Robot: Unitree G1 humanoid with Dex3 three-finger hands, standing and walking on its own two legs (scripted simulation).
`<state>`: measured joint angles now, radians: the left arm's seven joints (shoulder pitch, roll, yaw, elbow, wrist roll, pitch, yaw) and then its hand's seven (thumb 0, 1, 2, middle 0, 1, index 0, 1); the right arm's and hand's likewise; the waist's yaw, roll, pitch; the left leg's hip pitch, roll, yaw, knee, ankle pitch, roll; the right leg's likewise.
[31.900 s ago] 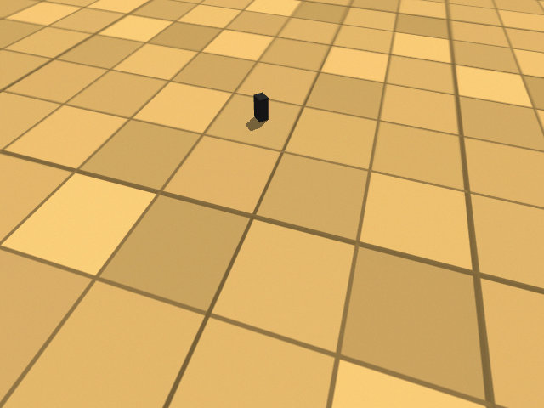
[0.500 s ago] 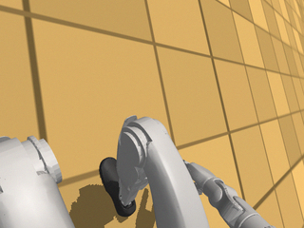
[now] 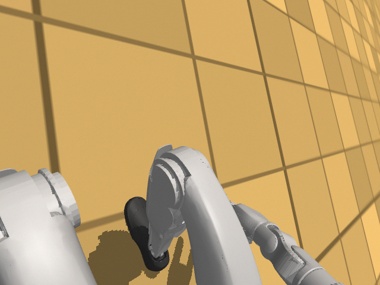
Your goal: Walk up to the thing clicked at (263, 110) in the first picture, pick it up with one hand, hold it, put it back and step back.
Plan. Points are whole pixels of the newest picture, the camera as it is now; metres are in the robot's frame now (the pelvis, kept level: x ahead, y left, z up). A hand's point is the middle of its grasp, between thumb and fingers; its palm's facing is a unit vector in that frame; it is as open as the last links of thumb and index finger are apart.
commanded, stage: settle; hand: left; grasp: from the side
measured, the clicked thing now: out of the picture +0.45 +0.35 -0.21
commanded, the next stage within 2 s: none
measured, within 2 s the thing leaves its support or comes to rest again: leaves its support in 0.30 s
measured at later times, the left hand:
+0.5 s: hand out of the picture +0.42 +0.38 -0.11, palm faces +0.54 -0.84 +0.00, open 11.0 cm
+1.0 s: hand out of the picture +0.39 +0.37 -0.03, palm faces +0.51 -0.86 -0.06, open 10.9 cm
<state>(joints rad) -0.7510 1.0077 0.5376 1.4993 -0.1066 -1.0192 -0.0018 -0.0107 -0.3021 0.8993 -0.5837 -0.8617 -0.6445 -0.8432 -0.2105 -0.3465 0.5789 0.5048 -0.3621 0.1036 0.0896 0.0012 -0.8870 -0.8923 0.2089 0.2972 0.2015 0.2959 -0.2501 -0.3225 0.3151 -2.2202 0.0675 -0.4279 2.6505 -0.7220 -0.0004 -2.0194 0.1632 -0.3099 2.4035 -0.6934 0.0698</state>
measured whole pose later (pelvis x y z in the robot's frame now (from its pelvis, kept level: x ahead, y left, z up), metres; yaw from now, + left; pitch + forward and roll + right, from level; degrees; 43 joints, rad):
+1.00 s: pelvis +0.02 -0.02 +0.04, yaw +7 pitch +27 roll -11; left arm -0.57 0.63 0.52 0.89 -0.14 -0.60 -0.11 -0.02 -0.47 1.07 -0.61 -0.95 -0.67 -0.94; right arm 0.01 -0.29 0.21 0.57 -0.14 0.09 0.07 0.01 -0.87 -0.89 0.21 0.30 0.20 0.30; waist -0.15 -0.10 0.02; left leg -2.25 0.06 -0.23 2.43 -0.68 -0.02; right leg -2.10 0.08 -0.18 2.33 -0.74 0.01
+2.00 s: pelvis +0.02 -0.02 +0.08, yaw +11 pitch +32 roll -8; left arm -0.65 0.52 0.51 0.92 -0.08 -0.57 -0.09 -0.02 -0.61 1.22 -0.61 -1.08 -0.66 -1.08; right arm 0.07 -0.26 0.10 0.66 -0.11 0.07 0.05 0.01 -0.88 -0.89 0.21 0.30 0.20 0.30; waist -0.14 -0.03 -0.08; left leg -2.19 0.06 -0.16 2.29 -0.67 -0.01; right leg -2.06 0.06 -0.12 2.24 -0.74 0.00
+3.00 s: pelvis +0.04 -0.01 +0.23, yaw +16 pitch +30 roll -6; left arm -0.33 0.34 0.33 0.41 -0.16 -0.31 -0.04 -0.02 -0.61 1.22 -0.61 -1.07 -0.66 -1.07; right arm 0.14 -0.23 0.00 0.62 0.02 0.02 -0.02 0.01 -0.89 -0.89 0.21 0.30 0.20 0.30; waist -0.06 0.02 -0.18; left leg -1.71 0.06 -0.09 1.80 -0.63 0.00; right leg -1.60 0.04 -0.07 1.76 -0.69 0.00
